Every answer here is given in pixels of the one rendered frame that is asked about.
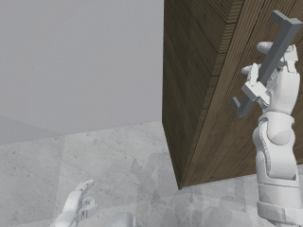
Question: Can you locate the robot right hand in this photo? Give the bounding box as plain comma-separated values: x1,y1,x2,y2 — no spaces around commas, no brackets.
241,42,300,115

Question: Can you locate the robot left hand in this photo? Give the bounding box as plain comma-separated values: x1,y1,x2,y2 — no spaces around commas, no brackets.
62,180,98,223

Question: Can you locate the handle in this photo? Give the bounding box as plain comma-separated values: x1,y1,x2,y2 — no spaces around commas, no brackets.
231,10,303,118

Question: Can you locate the left robot thigh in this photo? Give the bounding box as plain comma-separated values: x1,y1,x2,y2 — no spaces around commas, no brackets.
103,211,137,227

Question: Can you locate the robot right forearm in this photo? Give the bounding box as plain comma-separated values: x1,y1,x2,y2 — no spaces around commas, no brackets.
252,112,303,227

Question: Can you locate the robot left forearm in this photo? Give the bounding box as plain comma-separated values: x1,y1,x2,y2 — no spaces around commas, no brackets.
49,211,79,227

